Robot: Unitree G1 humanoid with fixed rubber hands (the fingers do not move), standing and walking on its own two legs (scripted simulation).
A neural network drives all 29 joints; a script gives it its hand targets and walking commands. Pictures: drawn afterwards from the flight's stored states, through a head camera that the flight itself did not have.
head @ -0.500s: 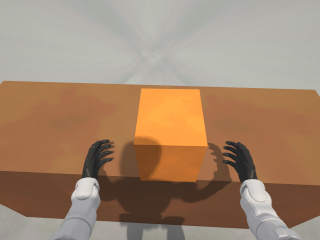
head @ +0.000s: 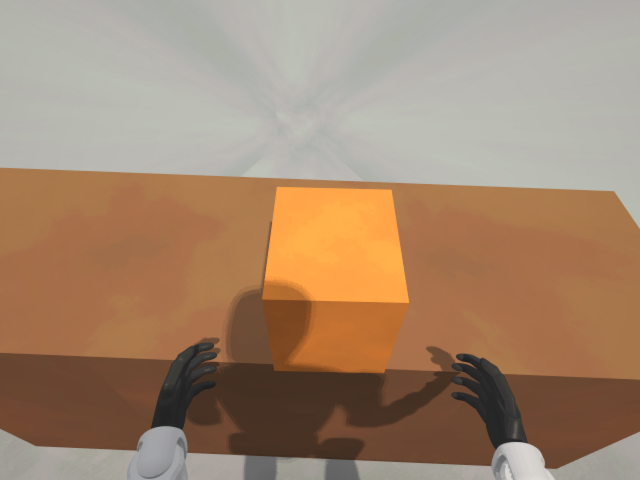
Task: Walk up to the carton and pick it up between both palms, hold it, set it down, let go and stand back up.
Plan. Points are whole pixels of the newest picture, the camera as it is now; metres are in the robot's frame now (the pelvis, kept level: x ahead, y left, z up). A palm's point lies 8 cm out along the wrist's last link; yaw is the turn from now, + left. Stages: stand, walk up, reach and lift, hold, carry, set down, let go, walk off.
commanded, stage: set down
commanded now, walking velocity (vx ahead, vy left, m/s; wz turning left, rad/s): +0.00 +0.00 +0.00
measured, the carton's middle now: (331, 282) +0.43 +0.03 -0.03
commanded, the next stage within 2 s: let go in 1.22 s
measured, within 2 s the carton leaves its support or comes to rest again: neither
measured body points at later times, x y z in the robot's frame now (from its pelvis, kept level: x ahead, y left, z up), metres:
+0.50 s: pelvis +0.02 +0.01 +0.01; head +0.01 +0.02 +0.46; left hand +0.20 +0.24 -0.07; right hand +0.19 -0.20 -0.07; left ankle +0.02 +0.13 -0.73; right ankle -0.01 -0.09 -0.73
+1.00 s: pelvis +0.01 +0.01 +0.01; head +0.01 +0.02 +0.46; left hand +0.18 +0.24 -0.08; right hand +0.16 -0.21 -0.08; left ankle +0.02 +0.13 -0.73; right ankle -0.01 -0.09 -0.73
